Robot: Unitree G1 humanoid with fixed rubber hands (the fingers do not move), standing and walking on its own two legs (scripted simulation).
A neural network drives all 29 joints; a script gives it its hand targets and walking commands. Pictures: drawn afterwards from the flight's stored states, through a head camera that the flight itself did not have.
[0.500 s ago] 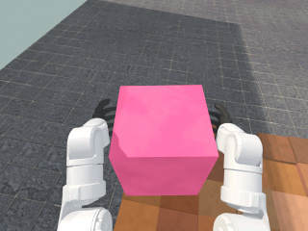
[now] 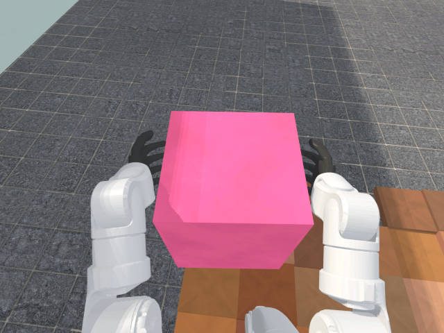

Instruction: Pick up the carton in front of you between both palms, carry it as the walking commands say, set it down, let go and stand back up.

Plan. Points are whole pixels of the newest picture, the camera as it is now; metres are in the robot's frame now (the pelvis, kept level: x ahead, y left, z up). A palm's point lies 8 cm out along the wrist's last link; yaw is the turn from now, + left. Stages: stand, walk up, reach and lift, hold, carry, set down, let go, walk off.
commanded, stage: carry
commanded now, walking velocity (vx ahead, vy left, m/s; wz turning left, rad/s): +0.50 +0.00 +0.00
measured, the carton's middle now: (230, 197) +0.35 -0.02 +0.03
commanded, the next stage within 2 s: none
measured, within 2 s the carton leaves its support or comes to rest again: neither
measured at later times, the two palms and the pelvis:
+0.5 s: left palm (109, 57) +0.60 +0.21 +0.17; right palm (257, 55) +0.60 -0.09 +0.17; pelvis +0.25 +0.04 +0.01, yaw +1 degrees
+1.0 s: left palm (136, 3) +0.90 +0.20 +0.15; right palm (244, 7) +0.90 -0.10 +0.14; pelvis +0.54 +0.05 -0.01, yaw +0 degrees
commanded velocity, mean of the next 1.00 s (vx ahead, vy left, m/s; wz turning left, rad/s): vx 0.50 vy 0.00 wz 0.00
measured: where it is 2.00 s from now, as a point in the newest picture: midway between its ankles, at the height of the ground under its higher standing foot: (200, 159)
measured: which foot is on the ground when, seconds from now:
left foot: down 0.00-0.10, up 0.12-0.46, down 0.48-0.96, up 0.98-1.00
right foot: up 0.00-0.06, down 0.08-0.50, up 0.52-0.94, down 0.96-1.00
